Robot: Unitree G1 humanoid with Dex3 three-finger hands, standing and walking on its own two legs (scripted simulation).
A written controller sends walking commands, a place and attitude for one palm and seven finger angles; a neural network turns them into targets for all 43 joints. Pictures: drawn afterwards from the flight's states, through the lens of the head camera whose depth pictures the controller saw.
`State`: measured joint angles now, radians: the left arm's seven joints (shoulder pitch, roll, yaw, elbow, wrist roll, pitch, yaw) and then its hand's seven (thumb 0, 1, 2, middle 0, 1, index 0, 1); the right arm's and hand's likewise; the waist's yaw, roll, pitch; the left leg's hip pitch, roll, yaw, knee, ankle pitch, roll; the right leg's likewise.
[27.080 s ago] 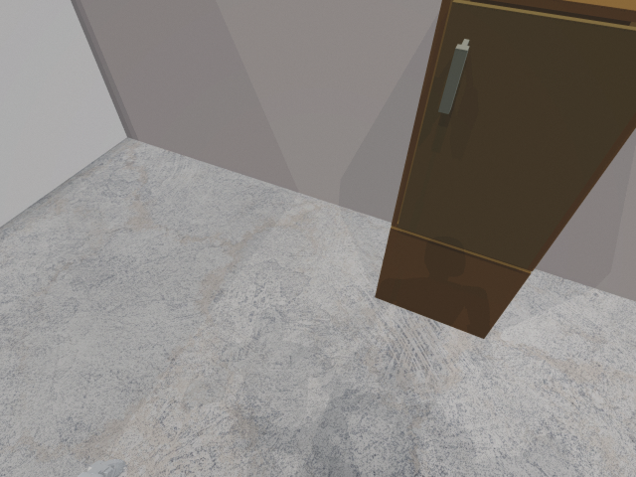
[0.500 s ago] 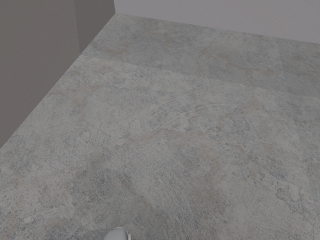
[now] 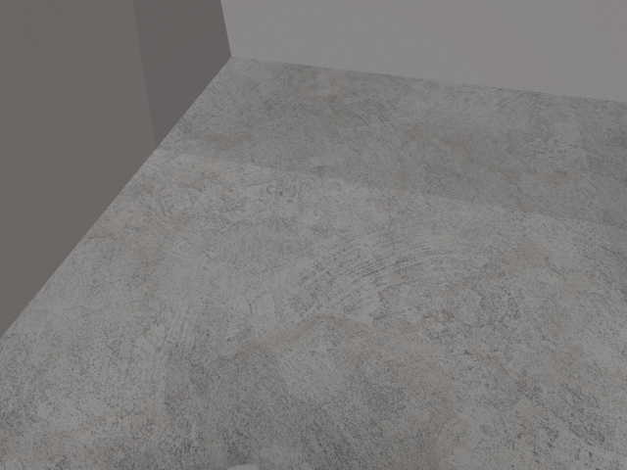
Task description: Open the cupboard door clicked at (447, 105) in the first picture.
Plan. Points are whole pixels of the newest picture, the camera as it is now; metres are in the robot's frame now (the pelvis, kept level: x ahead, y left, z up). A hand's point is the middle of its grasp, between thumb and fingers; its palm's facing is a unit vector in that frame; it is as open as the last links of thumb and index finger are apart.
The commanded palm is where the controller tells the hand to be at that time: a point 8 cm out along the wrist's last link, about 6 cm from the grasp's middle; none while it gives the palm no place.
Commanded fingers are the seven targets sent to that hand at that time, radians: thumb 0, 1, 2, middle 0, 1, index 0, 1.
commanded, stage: turn to face it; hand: left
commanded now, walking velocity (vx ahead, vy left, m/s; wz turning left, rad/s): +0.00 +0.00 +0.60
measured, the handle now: out of the picture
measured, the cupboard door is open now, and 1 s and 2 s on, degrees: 44 44 44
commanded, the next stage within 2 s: none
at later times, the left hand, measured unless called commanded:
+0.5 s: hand (204, 403) +0.23 +0.19 -0.15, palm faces +0.28 -0.93 -0.23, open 7.4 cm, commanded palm none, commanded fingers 0.00 0.90 0.90 -0.20 -0.30 -0.20 -0.30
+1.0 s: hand out of the picture +0.14 +0.18 -0.17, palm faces +0.58 -0.77 -0.26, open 7.4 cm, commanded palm none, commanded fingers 0.00 0.90 0.90 -0.20 -0.30 -0.20 -0.30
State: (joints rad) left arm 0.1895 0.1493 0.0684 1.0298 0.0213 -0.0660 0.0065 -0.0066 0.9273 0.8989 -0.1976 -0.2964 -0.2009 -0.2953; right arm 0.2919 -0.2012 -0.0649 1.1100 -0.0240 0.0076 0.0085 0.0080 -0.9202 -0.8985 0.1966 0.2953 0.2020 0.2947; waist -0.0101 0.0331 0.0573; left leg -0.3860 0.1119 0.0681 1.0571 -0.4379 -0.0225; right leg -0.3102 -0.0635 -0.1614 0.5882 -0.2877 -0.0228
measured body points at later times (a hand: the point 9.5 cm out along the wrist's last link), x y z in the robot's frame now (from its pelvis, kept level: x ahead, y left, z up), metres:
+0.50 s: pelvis +0.15 -0.03 +0.00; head +0.20 -0.03 +0.45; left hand +0.22 +0.24 -0.13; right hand +0.28 -0.25 -0.15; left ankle +0.15 +0.11 -0.73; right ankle +0.19 -0.17 -0.71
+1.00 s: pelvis +0.21 -0.04 +0.00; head +0.26 +0.01 +0.44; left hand +0.11 +0.22 -0.15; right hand +0.45 -0.19 -0.13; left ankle +0.16 +0.06 -0.73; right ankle +0.26 -0.18 -0.66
